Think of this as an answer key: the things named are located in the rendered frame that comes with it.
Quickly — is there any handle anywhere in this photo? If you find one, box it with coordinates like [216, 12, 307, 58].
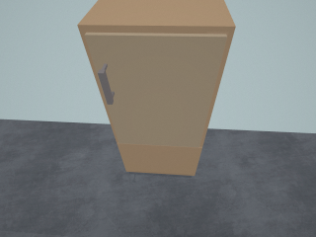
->
[98, 63, 115, 105]

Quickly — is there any cupboard door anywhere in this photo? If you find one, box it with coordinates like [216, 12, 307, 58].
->
[84, 32, 227, 148]

